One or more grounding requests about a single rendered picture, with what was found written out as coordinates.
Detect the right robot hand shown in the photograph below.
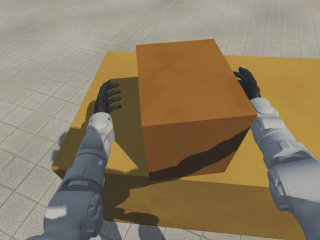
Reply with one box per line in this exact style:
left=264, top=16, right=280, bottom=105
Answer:
left=233, top=67, right=261, bottom=100

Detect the carton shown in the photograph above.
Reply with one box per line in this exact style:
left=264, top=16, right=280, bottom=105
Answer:
left=136, top=39, right=258, bottom=181

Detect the right robot upper arm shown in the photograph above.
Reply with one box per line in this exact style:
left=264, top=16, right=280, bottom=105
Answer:
left=267, top=158, right=320, bottom=240

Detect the pedestal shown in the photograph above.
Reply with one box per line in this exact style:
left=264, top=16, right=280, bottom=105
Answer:
left=51, top=51, right=320, bottom=240

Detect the left robot upper arm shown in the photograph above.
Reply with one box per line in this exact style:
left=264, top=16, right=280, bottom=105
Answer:
left=25, top=190, right=104, bottom=240

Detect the robot left forearm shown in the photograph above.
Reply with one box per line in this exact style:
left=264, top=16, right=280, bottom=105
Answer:
left=43, top=112, right=115, bottom=230

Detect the robot right forearm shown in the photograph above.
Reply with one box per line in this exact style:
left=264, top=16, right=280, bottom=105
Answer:
left=250, top=97, right=320, bottom=170

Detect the left robot hand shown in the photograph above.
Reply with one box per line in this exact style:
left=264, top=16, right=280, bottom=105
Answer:
left=94, top=80, right=122, bottom=114

